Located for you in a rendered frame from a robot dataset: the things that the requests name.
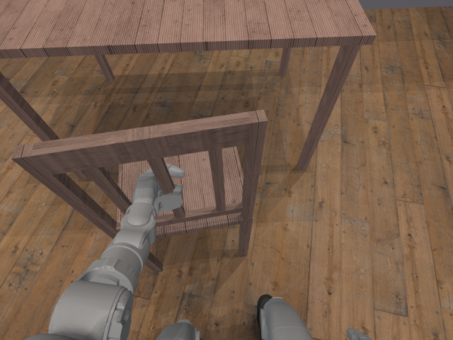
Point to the table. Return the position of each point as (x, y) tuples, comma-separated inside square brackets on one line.
[(57, 28)]

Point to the robot right thigh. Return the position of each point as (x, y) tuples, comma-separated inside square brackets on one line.
[(280, 321)]

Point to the robot left thigh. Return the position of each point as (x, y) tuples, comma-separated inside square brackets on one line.
[(180, 331)]

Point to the left robot forearm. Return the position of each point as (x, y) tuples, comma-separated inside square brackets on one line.
[(125, 257)]

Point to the left robot upper arm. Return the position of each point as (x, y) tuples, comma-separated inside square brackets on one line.
[(92, 311)]

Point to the left robot hand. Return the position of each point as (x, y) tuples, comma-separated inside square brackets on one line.
[(148, 190)]

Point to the robot thigh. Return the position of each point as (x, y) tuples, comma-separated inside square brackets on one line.
[(280, 321), (180, 331)]

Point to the chair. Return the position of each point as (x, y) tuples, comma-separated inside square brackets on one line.
[(215, 191)]

